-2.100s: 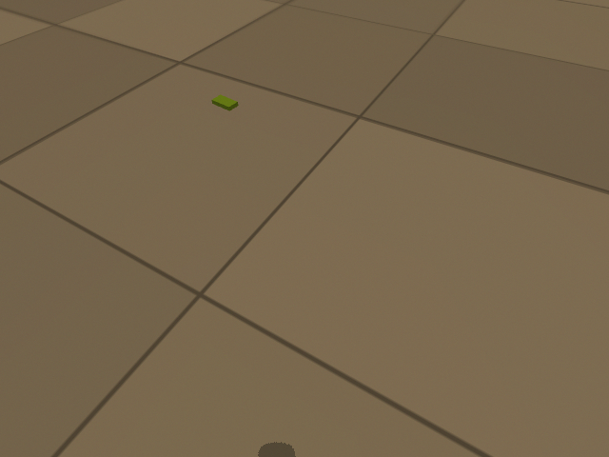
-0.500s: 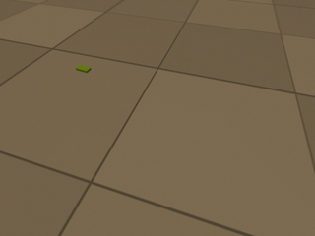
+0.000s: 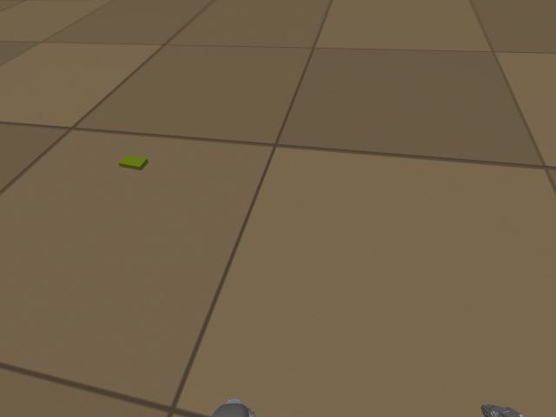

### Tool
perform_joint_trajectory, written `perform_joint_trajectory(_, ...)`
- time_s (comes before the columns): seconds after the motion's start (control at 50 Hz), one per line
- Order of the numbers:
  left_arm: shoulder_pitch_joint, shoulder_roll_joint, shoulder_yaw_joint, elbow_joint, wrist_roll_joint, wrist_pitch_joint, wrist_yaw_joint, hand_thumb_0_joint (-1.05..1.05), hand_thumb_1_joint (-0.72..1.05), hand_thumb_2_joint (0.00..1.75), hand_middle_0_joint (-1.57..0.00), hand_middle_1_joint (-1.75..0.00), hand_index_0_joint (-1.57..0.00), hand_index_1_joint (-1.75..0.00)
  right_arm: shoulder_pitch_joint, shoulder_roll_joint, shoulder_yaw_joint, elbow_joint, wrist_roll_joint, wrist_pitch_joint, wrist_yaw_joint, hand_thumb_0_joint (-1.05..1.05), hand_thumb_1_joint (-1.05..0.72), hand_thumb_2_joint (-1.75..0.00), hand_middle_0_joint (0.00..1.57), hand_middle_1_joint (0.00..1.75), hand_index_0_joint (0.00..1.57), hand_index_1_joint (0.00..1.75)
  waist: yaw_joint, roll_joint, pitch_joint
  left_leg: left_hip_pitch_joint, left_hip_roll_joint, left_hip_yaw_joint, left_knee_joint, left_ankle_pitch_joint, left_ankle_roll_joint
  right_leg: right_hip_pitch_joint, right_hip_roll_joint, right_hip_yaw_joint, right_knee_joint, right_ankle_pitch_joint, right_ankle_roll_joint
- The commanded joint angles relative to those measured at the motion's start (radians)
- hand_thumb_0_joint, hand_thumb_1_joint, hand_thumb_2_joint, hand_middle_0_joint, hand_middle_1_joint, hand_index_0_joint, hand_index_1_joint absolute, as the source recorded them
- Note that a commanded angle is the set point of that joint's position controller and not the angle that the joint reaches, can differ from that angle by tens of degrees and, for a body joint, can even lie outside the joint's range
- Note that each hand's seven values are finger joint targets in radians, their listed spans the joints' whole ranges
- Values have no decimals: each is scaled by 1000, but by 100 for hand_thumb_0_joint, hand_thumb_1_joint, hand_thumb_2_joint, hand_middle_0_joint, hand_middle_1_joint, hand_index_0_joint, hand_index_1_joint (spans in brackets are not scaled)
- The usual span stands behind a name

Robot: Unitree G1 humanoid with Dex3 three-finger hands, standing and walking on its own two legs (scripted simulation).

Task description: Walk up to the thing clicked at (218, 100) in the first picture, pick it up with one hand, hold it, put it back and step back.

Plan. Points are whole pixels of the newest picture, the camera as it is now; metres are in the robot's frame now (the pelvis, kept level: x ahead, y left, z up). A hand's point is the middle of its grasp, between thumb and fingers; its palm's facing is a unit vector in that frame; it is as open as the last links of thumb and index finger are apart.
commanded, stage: walk up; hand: left
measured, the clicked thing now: (133, 162) +1.64 +0.99 -0.75
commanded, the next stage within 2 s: none
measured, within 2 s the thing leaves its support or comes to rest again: neither
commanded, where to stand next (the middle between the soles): +1.19 +0.82 m, yaw -17 degrees
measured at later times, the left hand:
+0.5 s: hand (98, 281) +0.42 +0.42 -0.12, palm faces -0.20 -0.86 -0.46, open 7.4 cm
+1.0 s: hand (54, 247) +0.52 +0.58 -0.13, palm faces -0.14 -0.84 -0.52, open 7.4 cm
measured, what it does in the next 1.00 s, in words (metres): walks ahead: left foot, then right foot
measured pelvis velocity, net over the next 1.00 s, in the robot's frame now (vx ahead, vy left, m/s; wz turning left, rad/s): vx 0.49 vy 0.26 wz -0.14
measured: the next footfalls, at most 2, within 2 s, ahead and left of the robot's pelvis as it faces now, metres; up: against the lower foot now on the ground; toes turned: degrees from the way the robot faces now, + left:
left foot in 0.12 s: +0.24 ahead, +0.23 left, +0.00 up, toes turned +5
right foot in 0.56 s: +0.44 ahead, +0.06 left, +0.00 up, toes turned -16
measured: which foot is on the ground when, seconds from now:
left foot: up 0.00-0.10, down 0.12-0.58, up 0.60-1.00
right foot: down 0.00-0.16, up 0.18-0.54, down 0.56-1.00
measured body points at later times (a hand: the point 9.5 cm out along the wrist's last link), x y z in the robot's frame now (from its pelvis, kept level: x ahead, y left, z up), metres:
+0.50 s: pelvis +0.26 +0.16 +0.00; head +0.28 +0.13 +0.45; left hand +0.43 +0.46 -0.09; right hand +0.22 -0.17 -0.13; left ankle +0.20 +0.23 -0.73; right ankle +0.38 +0.04 -0.70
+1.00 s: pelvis +0.49 +0.26 -0.01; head +0.50 +0.24 +0.44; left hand +0.53 +0.62 -0.10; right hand +0.57 -0.09 -0.11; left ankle +0.62 +0.42 -0.72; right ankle +0.40 +0.08 -0.73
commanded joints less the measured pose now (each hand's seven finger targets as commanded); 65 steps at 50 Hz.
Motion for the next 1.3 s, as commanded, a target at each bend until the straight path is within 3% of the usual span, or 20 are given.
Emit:
perform_joint_trajectory(0.0, -112, 374, 102, -100, -2, -52, 24, 0, 90, 90, -20, -30, -20, -30, -90, -178, -62, -98, -2, -17, 19, 0, -90, -90, 20, 30, 20, 30, -41, -232, 43, 166, 14, 45, -173, 117, -3, -266, -182, 98, -229, -93, -190)
perform_joint_trajectory(0.1, -111, 311, 79, -98, 18, -29, 31, 0, 90, 90, -20, -30, -20, -30, 239, -243, -119, 0, -6, -25, -5, 0, -90, -90, 20, 30, 20, 30, -213, 23, -148, 683, -84, 121, -260, -9, 47, -427, -102, -5, 345, 120, -115)
perform_joint_trajectory(0.12, -44, 211, 49, -89, 11, -22, 31, 0, 90, 90, -20, -30, -20, -30, 361, -308, -139, 21, -20, -34, -27, 0, -90, -90, 20, 30, 20, 30, -265, 246, -158, 769, 28, -106, -434, -277, 80, -581, 14, -9, 659, -85, -73)
perform_joint_trajectory(0.14, -9, 174, 28, -102, -9, -15, 37, 0, 90, 90, -20, -30, -20, -30, 266, -362, -137, -26, -7, -47, -42, 0, -90, -90, 20, 30, 20, 30, -201, 334, -122, 758, 203, -434, -608, -332, 110, -718, 106, 26, 799, -232, -60)
perform_joint_trajectory(0.16, 19, 220, 32, -86, -14, -14, 56, 0, 90, 90, -20, -30, -20, -30, 167, -396, -146, -48, 21, -44, -53, 0, -90, -90, 20, 30, 20, 30, -140, 280, -149, 724, 267, -582, -683, -326, 187, -711, 44, 104, 895, -202, -94)
perform_joint_trajectory(0.26, 0, 283, 65, -16, -36, -4, 29, 0, 90, 90, -20, -30, -20, -30, 65, -218, -94, -91, 17, -59, -69, 0, -90, -90, 20, 30, 20, 30, -70, 71, -81, 484, 113, -91, -574, 60, 138, -524, -66, 101, 638, 23, -66)
perform_joint_trajectory(0.36, -113, 223, 53, -71, -23, 8, 17, 0, 90, 90, -20, -30, -20, -30, 79, -196, -81, -112, -3, -59, -66, 0, -90, -90, 20, 30, 20, 30, -75, 32, -1, 451, 120, 13, -637, 205, 222, -482, -50, 16, 368, 36, -37)
perform_joint_trajectory(0.48, -154, 200, 66, -89, -20, 19, 9, 0, 90, 90, -20, -30, -20, -30, 63, -180, -72, -149, -18, -32, -55, 0, -90, -90, 20, 30, 20, 30, -60, -70, 6, 330, 52, 107, -572, 193, 137, -179, 27, -114, 166, 187, -57)
perform_joint_trajectory(0.52, 10, 223, 88, -46, -14, 19, 25, 0, 90, 90, -20, -30, -20, -30, 47, -178, -66, -165, -8, -27, -60, 0, -90, -90, 20, 30, 20, 30, 37, -161, -96, 312, 10, 171, -320, 406, 84, 72, 35, -111, 46, 235, -80)
perform_joint_trajectory(0.54, 143, 270, 112, -22, -5, 16, 40, 0, 90, 90, -20, -30, -20, -30, 70, -156, -57, -170, -10, -29, -62, 0, -90, -90, 20, 30, 20, 30, 102, -241, -179, 236, -41, 189, -95, 368, 47, 256, -8, -47, -6, 155, -99)
perform_joint_trajectory(0.56, 190, 329, 132, -33, 1, 13, 55, 0, 90, 90, -20, -30, -20, -30, 153, -97, -37, -167, -9, -27, -63, 0, -90, -90, 20, 30, 20, 30, 98, -392, -225, 15, -132, 149, 92, -191, 17, 425, -254, 344, -72, 61, -165)
perform_joint_trajectory(0.6, 95, 370, 133, -79, -7, 18, 76, 0, 90, 90, -20, -30, -20, -30, 160, -229, -60, -151, -16, 2, -75, 0, -90, -90, 20, 30, 20, 30, 69, -209, -208, -176, -107, -52, 341, -314, -17, 357, -459, 763, -140, -187, -344)
perform_joint_trajectory(0.66, -4, 300, 108, -107, -21, -7, 79, 0, 90, 90, -20, -30, -20, -30, 114, -209, -60, -108, 1, -1, -69, 0, -90, -90, 20, 30, 20, 30, 16, -99, -51, -76, -87, -123, 335, -114, 13, 88, -297, 407, -206, 47, -196)
perform_joint_trajectory(0.72, -47, 292, 106, -113, -8, -28, 64, 0, 90, 90, -20, -30, -20, -30, 159, -165, -51, -94, 3, 14, -48, 0, -90, -90, 20, 30, 20, 30, -38, -169, 2, 17, -70, -92, 247, -45, 2, -72, -219, 160, -180, 236, -185)
perform_joint_trajectory(0.9, -29, 365, 112, -103, 24, -44, 55, 0, 90, 90, -20, -30, -20, -30, -64, -156, -71, -153, -13, 23, 9, 0, -90, -90, 20, 30, 20, 30, -12, -272, 51, 140, 28, 31, -133, 95, -2, -235, -198, 28, -194, -25, -185)
perform_joint_trajectory(1.0, -76, 312, 90, -109, 29, -19, 63, 0, 90, 90, -20, -30, -20, -30, 215, -224, -119, -45, -24, 14, -16, 0, -90, -90, 20, 30, 20, 30, -187, -16, -135, 596, -78, 103, -285, -112, 58, -372, -157, -34, 316, 101, -132)
perform_joint_trajectory(1.04, 41, 169, 38, -115, -3, -6, 64, 0, 90, 90, -20, -30, -20, -30, 214, -357, -139, -68, -23, -3, -47, 0, -90, -90, 20, 30, 20, 30, -164, 356, -95, 683, 181, -413, -587, -250, 140, -692, 94, -9, 738, -265, -52)
perform_joint_trajectory(1.06, 25, 243, 53, -92, -5, -1, 83, 0, 90, 90, -20, -30, -20, -30, 168, -383, -148, -77, 9, -2, -58, 0, -90, -90, 20, 30, 20, 30, -148, 270, -127, 671, 233, -519, -626, -279, 219, -689, 42, 68, 807, -241, -86)
perform_joint_trajectory(1.14, 49, 286, 63, -21, -31, 4, 66, 0, 90, 90, -20, -30, -20, -30, 60, -225, -95, -124, 2, -11, -73, 0, -90, -90, 20, 30, 20, 30, -67, 79, -31, 437, 84, -112, -540, 54, 139, -528, -44, 108, 657, -44, -71)
perform_joint_trajectory(1.28, -22, 234, 60, -60, -18, 12, 65, 0, 90, 90, -20, -30, -20, -30, 59, -183, -80, -168, -22, -14, -69, 0, -90, -90, 20, 30, 20, 30, -73, 61, 3, 381, 93, -4, -569, 252, 238, -387, -23, -47, 338, 25, -36)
